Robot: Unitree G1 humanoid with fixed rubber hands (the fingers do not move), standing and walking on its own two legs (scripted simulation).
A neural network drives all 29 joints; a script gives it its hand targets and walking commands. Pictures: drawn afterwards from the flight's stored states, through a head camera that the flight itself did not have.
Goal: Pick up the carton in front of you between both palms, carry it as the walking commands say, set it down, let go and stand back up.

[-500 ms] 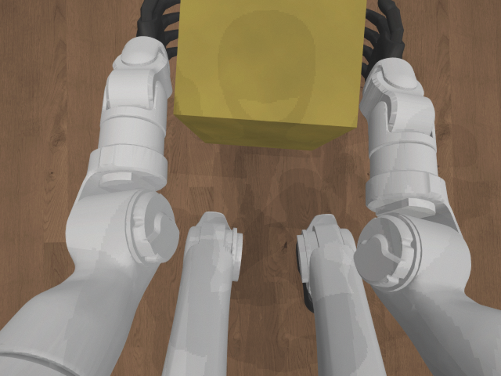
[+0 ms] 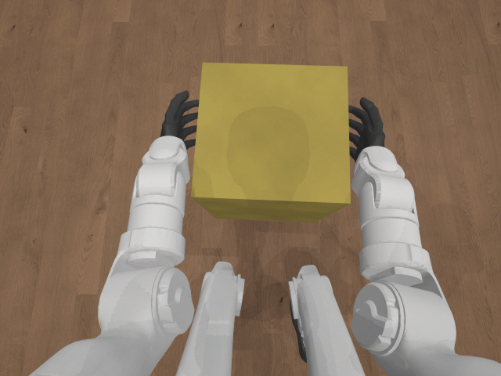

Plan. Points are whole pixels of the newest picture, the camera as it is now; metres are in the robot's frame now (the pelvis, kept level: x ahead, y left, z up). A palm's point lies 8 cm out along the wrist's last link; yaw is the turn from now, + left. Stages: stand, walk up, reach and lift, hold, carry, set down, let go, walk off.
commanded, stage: reach and lift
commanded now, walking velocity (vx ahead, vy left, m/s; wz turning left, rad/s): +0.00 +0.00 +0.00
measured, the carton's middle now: (268, 157) +0.46 +0.01 -0.12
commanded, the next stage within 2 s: hold in 1.90 s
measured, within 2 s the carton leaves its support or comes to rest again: neither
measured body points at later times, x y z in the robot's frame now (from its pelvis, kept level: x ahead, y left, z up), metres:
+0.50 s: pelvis +0.05 -0.01 +0.13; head +0.14 +0.00 +0.57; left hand +0.41 +0.15 +0.10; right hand +0.41 -0.15 +0.10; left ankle +0.08 +0.13 -0.54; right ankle +0.08 -0.14 -0.54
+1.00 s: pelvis +0.07 -0.01 +0.20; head +0.03 -0.01 +0.65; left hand +0.37 +0.15 +0.21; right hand +0.37 -0.15 +0.21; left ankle +0.08 +0.13 -0.54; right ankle +0.08 -0.14 -0.54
